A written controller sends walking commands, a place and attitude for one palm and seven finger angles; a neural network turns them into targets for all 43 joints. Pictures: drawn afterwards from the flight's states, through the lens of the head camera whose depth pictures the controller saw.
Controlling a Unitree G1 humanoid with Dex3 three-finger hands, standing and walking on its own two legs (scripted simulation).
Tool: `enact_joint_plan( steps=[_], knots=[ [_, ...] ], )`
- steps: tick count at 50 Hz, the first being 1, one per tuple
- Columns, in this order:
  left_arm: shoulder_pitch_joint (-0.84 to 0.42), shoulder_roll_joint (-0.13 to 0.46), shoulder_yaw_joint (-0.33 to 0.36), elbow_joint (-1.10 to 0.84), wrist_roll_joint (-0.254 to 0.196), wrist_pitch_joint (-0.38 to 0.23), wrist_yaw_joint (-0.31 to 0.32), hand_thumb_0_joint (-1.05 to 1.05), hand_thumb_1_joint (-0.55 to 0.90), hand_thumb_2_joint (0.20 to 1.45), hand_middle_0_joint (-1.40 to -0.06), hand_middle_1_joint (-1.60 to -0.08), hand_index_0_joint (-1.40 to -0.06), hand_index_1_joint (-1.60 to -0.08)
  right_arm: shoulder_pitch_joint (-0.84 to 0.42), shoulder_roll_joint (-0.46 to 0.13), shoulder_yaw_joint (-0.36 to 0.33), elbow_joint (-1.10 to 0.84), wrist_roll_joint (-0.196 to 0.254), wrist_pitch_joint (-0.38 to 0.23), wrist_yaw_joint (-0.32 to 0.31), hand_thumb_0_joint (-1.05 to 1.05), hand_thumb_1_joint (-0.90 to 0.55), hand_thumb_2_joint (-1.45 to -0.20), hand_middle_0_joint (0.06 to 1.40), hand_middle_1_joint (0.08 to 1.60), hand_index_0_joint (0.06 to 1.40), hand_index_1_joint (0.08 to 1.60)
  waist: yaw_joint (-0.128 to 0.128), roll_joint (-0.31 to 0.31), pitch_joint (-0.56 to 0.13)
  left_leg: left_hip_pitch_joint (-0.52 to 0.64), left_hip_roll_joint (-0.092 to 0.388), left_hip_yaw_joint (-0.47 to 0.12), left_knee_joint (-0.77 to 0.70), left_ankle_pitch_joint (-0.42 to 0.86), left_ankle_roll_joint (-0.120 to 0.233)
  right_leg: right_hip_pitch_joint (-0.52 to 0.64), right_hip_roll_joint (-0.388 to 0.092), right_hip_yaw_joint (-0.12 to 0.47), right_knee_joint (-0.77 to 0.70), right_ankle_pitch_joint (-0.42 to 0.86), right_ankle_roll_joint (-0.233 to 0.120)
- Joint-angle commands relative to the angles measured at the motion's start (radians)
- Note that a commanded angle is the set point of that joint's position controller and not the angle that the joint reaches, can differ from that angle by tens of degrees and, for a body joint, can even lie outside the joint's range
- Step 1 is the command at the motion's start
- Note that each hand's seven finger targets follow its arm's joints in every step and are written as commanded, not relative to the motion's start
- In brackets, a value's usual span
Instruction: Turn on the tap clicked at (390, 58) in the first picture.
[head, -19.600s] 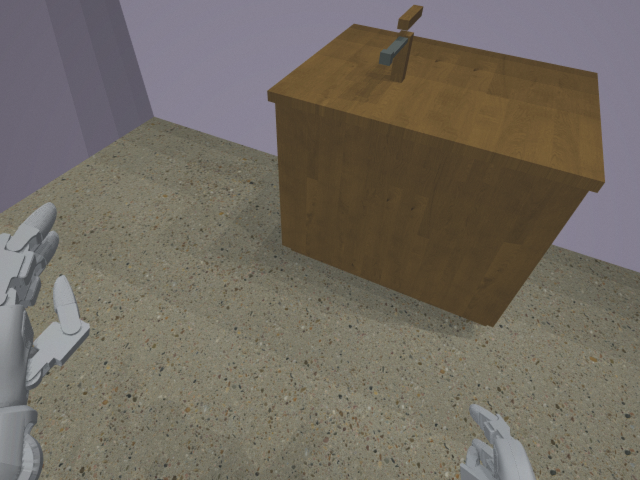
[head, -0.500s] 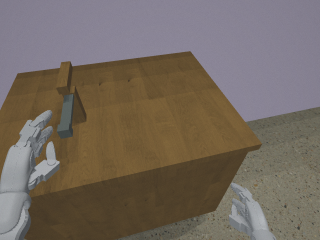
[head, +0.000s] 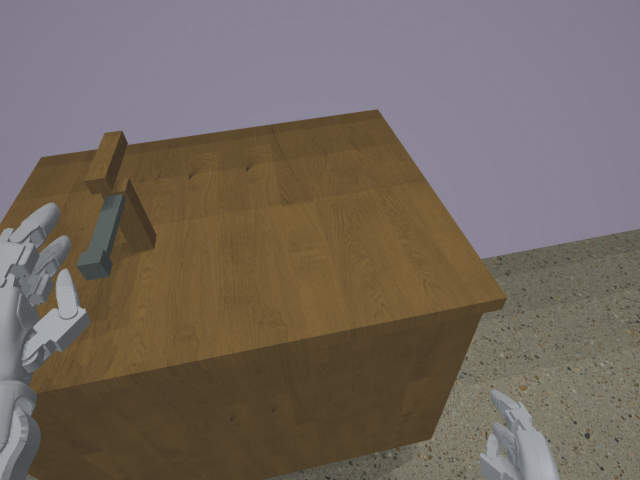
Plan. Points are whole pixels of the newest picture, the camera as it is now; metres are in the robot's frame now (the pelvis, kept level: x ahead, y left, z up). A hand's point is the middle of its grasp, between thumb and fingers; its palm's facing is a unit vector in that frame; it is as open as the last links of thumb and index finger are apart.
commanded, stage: turn the palm inward beside the body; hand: left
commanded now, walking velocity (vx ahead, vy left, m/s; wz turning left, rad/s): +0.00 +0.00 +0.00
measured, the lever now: (95, 264) +0.32 +0.34 +0.12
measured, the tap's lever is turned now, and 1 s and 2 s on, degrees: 0 0 0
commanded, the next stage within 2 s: reach beside the lever's end, fingers flat in 1.40 s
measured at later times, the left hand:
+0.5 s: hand (57, 322) +0.20 +0.28 +0.18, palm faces +0.45 -0.87 -0.20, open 7.4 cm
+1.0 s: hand (38, 346) +0.18 +0.28 +0.17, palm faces +0.48 -0.87 -0.12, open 7.4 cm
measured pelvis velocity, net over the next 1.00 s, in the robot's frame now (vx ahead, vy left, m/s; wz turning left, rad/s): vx -0.01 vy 0.05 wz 0.01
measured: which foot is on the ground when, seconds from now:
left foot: down 0.00-1.00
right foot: down 0.00-1.00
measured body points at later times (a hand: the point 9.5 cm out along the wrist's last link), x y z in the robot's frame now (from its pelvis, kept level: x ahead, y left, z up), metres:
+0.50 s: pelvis +0.02 +0.03 +0.01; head +0.00 +0.01 +0.45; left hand +0.17 +0.32 +0.19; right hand +0.24 -0.17 -0.05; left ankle +0.06 +0.18 -0.71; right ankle +0.00 -0.08 -0.71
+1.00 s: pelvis -0.01 +0.05 +0.01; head -0.03 +0.03 +0.45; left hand +0.15 +0.33 +0.18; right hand +0.22 -0.15 -0.05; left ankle +0.06 +0.18 -0.71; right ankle +0.00 -0.08 -0.71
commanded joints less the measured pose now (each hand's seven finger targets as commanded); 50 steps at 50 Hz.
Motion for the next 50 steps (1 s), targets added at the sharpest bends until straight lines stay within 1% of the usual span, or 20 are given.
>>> enact_joint_plan(
  steps=[1, 4, 5, 9, 14, 15, 16, 18, 20, 21, 26, 28, 29, 30, 32, 34, 35, 36, 44, 50],
  knots=[
    [-0.023, 0.211, 0.178, -0.218, -0.012, -0.086, 0.039, 0.0, 0.9, 0.9, -0.2, -0.3, -0.2, -0.3, -0.131, -0.084, -0.023, -0.175, 0.001, -0.074, 0.001, 0.0, -0.9, -0.9, 0.2, 0.3, 0.2, 0.3, 0.031, -0.047, -0.126, 0.061, -0.057, 0.089, -0.02, 0.149, 0.054, 0.016, -0.109, 0.115, -0.217, 0.294, 0.058],
    [-0.027, 0.195, 0.154, -0.21, -0.033, -0.028, 0.007, 0.0, 0.9, 0.9, -0.2, -0.3, -0.2, -0.3, -0.117, -0.096, -0.023, -0.177, 0.008, -0.073, -0.02, 0.0, -0.9, -0.9, 0.2, 0.3, 0.2, 0.3, 0.019, -0.089, -0.097, 0.072, -0.057, 0.097, -0.033, 0.169, 0.064, 0.009, -0.105, 0.101, -0.222, 0.379, 0.071],
    [-0.037, 0.185, 0.144, -0.218, -0.033, -0.016, -0.004, 0.0, 0.9, 0.9, -0.2, -0.3, -0.2, -0.3, -0.126, -0.097, -0.024, -0.176, 0.012, -0.079, -0.023, 0.0, -0.9, -0.9, 0.2, 0.3, 0.2, 0.3, 0.015, -0.071, -0.083, 0.094, -0.058, 0.099, -0.034, 0.191, 0.068, 0.007, -0.098, 0.088, -0.225, 0.409, 0.067],
    [-0.046, 0.158, 0.11, -0.276, -0.039, -0.032, -0.025, 0.0, 0.9, 0.9, -0.2, -0.3, -0.2, -0.3, -0.101, -0.102, -0.025, -0.178, 0.005, -0.11, -0.035, 0.0, -0.9, -0.9, 0.2, 0.3, 0.2, 0.3, 0.01, -0.106, -0.111, 0.132, -0.062, 0.092, -0.055, 0.231, 0.078, -0.003, -0.077, 0.042, -0.202, 0.445, 0.063],
    [0.005, 0.138, 0.096, -0.329, -0.021, -0.074, 0.009, 0.0, 0.9, 0.9, -0.2, -0.3, -0.2, -0.3, -0.093, -0.095, -0.022, -0.173, 0.0, -0.135, -0.023, 0.0, -0.9, -0.9, 0.2, 0.3, 0.2, 0.3, 0.024, -0.078, -0.156, 0.149, -0.068, 0.09, -0.067, 0.254, 0.075, 0.008, -0.063, 0.008, -0.178, 0.42, 0.051],
    [0.017, 0.159, 0.119, -0.339, -0.014, -0.067, 0.022, 0.0, 0.9, 0.9, -0.2, -0.3, -0.2, -0.3, -0.104, -0.095, -0.022, -0.173, -0.001, -0.136, -0.021, 0.0, -0.9, -0.9, 0.2, 0.3, 0.2, 0.3, 0.032, -0.051, -0.163, 0.158, -0.069, 0.093, -0.065, 0.255, 0.074, 0.014, -0.06, 0.006, -0.177, 0.412, 0.047],
    [0.01, 0.123, 0.087, -0.353, -0.011, -0.064, 0.031, 0.0, 0.9, 0.9, -0.2, -0.3, -0.2, -0.3, -0.106, -0.085, -0.014, -0.177, 0.002, -0.135, -0.018, 0.0, -0.9, -0.9, 0.2, 0.3, 0.2, 0.3, 0.029, -0.027, -0.16, 0.155, -0.068, 0.092, -0.073, 0.247, 0.069, 0.006, -0.062, -0.005, -0.171, 0.388, 0.044],
    [0.047, 0.107, 0.088, -0.341, -0.014, -0.049, 0.049, 0.0, 0.9, 0.9, -0.2, -0.3, -0.2, -0.3, -0.102, -0.088, -0.014, -0.175, -0.001, -0.129, -0.015, 0.0, -0.9, -0.9, 0.2, 0.3, 0.2, 0.3, 0.033, -0.049, -0.149, 0.144, -0.065, 0.088, -0.08, 0.245, 0.066, 0.007, -0.059, -0.015, -0.17, 0.377, 0.04],
    [0.067, 0.107, 0.091, -0.348, -0.016, -0.015, 0.059, 0.0, 0.9, 0.9, -0.2, -0.3, -0.2, -0.3, -0.119, -0.088, -0.011, -0.18, 0.002, -0.12, -0.014, 0.0, -0.9, -0.9, 0.2, 0.3, 0.2, 0.3, 0.039, -0.03, -0.146, 0.147, -0.064, 0.087, -0.087, 0.249, 0.064, 0.015, -0.057, -0.018, -0.171, 0.375, 0.036],
    [0.055, 0.075, 0.055, -0.357, -0.015, -0.002, 0.061, 0.0, 0.9, 0.9, -0.2, -0.3, -0.2, -0.3, -0.121, -0.083, -0.006, -0.186, 0.005, -0.114, -0.014, 0.0, -0.9, -0.9, 0.2, 0.3, 0.2, 0.3, 0.034, -0.028, -0.126, 0.143, -0.061, 0.087, -0.092, 0.241, 0.062, -0.001, -0.059, -0.022, -0.173, 0.36, 0.035],
    [-0.006, 0.047, 0.004, -0.37, -0.013, 0.055, 0.063, 0.0, 0.9, 0.9, -0.2, -0.3, -0.2, -0.3, -0.147, -0.083, 0.009, -0.189, 0.007, -0.099, -0.025, 0.0, -0.9, -0.9, 0.2, 0.3, 0.2, 0.3, 0.019, -0.068, -0.064, 0.136, -0.053, 0.058, -0.13, 0.14, 0.062, -0.042, -0.05, -0.03, -0.2, 0.223, 0.035],
    [-0.034, 0.048, -0.015, -0.384, -0.008, 0.065, 0.068, 0.0, 0.9, 0.9, -0.2, -0.3, -0.2, -0.3, -0.159, -0.084, 0.015, -0.19, 0.006, -0.096, -0.032, 0.0, -0.9, -0.9, 0.2, 0.3, 0.2, 0.3, 0.018, -0.047, -0.047, 0.13, -0.055, 0.048, -0.146, 0.069, 0.062, -0.06, -0.047, -0.024, -0.209, 0.148, 0.034],
    [-0.042, 0.057, -0.008, -0.393, -0.006, 0.067, 0.073, 0.0, 0.9, 0.9, -0.2, -0.3, -0.2, -0.3, -0.162, -0.084, 0.016, -0.19, 0.005, -0.098, -0.034, 0.0, -0.9, -0.9, 0.2, 0.3, 0.2, 0.3, 0.02, -0.051, -0.057, 0.131, -0.056, 0.042, -0.154, 0.047, 0.062, -0.056, -0.046, -0.025, -0.208, 0.129, 0.033],
    [-0.048, 0.072, -0.002, -0.41, 0.003, 0.076, 0.077, 0.0, 0.9, 0.9, -0.2, -0.3, -0.2, -0.3, -0.177, -0.083, 0.02, -0.19, 0.007, -0.098, -0.035, 0.0, -0.9, -0.9, 0.2, 0.3, 0.2, 0.3, 0.024, -0.014, -0.061, 0.135, -0.058, 0.043, -0.16, 0.024, 0.061, -0.053, -0.045, -0.019, -0.211, 0.111, 0.031],
    [-0.031, 0.058, -0.011, -0.413, 0.003, 0.079, 0.089, 0.0, 0.9, 0.9, -0.2, -0.3, -0.2, -0.3, -0.177, -0.078, 0.023, -0.194, 0.004, -0.097, -0.035, 0.0, -0.9, -0.9, 0.2, 0.3, 0.2, 0.3, 0.026, -0.031, -0.072, 0.132, -0.057, 0.033, -0.169, 0.001, 0.058, -0.048, -0.045, -0.024, -0.204, 0.096, 0.03],
    [-0.016, 0.058, -0.011, -0.434, 0.006, 0.082, 0.099, 0.0, 0.9, 0.9, -0.2, -0.3, -0.2, -0.3, -0.183, -0.076, 0.026, -0.192, 0.0, -0.093, -0.034, 0.0, -0.9, -0.9, 0.2, 0.3, 0.2, 0.3, 0.032, -0.006, -0.099, 0.138, -0.058, 0.032, -0.17, 0.0, 0.055, -0.039, -0.043, -0.026, -0.195, 0.099, 0.028],
    [-0.005, 0.075, 0.006, -0.446, 0.007, 0.09, 0.104, 0.0, 0.9, 0.9, -0.2, -0.3, -0.2, -0.3, -0.188, -0.077, 0.028, -0.191, 0.002, -0.093, -0.032, 0.0, -0.9, -0.9, 0.2, 0.3, 0.2, 0.3, 0.037, 0.04, -0.106, 0.137, -0.059, 0.031, -0.175, -0.013, 0.052, -0.031, -0.043, -0.022, -0.194, 0.096, 0.025],
    [0.001, 0.045, -0.019, -0.453, 0.003, 0.091, 0.108, 0.0, 0.9, 0.9, -0.2, -0.3, -0.2, -0.3, -0.19, -0.069, 0.033, -0.196, 0.002, -0.092, -0.03, 0.0, -0.9, -0.9, 0.2, 0.3, 0.2, 0.3, 0.032, 0.025, -0.101, 0.136, -0.057, 0.028, -0.177, -0.013, 0.05, -0.036, -0.045, -0.028, -0.189, 0.1, 0.025],
    [-0.017, 0.029, -0.025, -0.441, -0.015, 0.137, 0.136, 0.0, 0.9, 0.9, -0.2, -0.3, -0.2, -0.3, -0.217, -0.075, 0.035, -0.183, 0.006, -0.081, -0.036, 0.0, -0.9, -0.9, 0.2, 0.3, 0.2, 0.3, 0.027, 0.002, -0.026, 0.093, -0.051, 0.008, -0.209, -0.175, 0.049, -0.065, -0.042, -0.025, -0.205, 0.008, 0.029],
    [-0.019, 0.04, -0.012, -0.457, -0.022, 0.169, 0.141, 0.0, 0.9, 0.9, -0.2, -0.3, -0.2, -0.3, -0.226, -0.079, 0.034, -0.176, 0.009, -0.088, -0.042, 0.0, -0.9, -0.9, 0.2, 0.3, 0.2, 0.3, 0.031, 0.002, -0.049, 0.107, -0.058, 0.013, -0.207, -0.163, 0.051, -0.042, -0.043, -0.017, -0.219, 0.004, 0.029]
  ],
)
